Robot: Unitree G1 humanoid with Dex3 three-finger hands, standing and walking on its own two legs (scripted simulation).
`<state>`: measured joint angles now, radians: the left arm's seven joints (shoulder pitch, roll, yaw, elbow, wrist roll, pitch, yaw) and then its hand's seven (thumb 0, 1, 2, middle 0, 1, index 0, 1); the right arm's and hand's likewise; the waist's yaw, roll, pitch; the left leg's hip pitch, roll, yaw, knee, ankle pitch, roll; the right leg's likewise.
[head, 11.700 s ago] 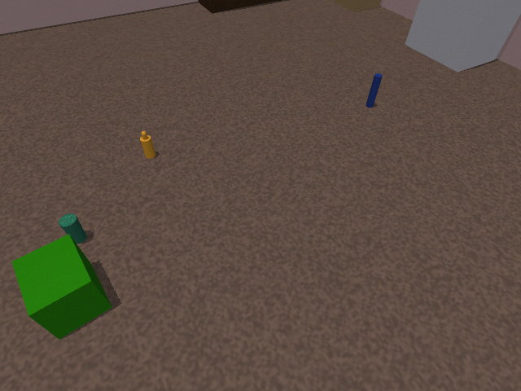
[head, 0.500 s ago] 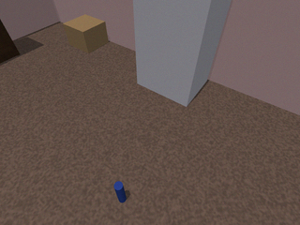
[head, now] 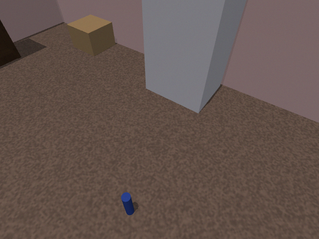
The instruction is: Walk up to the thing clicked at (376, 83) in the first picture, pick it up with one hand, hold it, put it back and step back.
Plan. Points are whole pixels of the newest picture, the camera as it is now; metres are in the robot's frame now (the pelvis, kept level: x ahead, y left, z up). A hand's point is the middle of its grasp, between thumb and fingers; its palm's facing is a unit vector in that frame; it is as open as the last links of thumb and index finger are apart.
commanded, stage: stand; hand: left
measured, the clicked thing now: (128, 204) +0.43 +0.18 -0.67
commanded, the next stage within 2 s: go down in 0.20 s
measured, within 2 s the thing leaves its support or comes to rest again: neither
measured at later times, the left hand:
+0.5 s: hand out of the picture +0.15 +0.25 -0.16, palm faces +0.04 -0.94 -0.33, open 10.0 cm
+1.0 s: hand out of the picture +0.17 +0.27 -0.18, palm faces +0.04 -0.94 -0.33, open 16.9 cm
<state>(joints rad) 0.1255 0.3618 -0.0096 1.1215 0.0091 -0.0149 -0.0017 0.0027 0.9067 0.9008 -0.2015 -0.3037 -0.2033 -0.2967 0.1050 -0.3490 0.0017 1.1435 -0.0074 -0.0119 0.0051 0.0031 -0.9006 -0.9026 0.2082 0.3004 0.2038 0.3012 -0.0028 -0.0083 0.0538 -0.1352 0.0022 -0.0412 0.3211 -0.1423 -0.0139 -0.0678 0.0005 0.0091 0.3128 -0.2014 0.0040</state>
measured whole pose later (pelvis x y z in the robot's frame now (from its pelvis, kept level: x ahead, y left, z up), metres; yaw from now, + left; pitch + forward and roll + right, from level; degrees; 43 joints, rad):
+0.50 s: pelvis -0.01 +0.00 -0.02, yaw +0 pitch +4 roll +0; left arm -0.05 0.35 0.13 1.09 0.05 -0.02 -0.01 0.01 0.62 0.61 -0.08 -0.15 -0.07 -0.14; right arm 0.19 -0.28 -0.01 0.86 0.03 -0.06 -0.04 0.00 -0.91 -0.91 0.21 0.30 0.20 0.30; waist -0.01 -0.01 0.02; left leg -0.39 0.00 -0.05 0.54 -0.22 -0.02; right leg -0.32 0.01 0.00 0.54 -0.29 0.00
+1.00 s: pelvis +0.01 +0.01 -0.06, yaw -1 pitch +12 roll -2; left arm 0.23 0.34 0.18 0.48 0.03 0.30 -0.04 -0.01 -0.41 0.12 -0.06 -0.08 -0.05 -0.09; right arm 0.24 -0.25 -0.01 0.59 0.02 -0.12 -0.07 0.01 -0.77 -0.87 0.21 0.30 0.20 0.30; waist -0.04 0.00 -0.10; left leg -0.72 0.01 -0.04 0.95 -0.45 0.00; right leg -0.63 0.02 0.01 0.90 -0.49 0.02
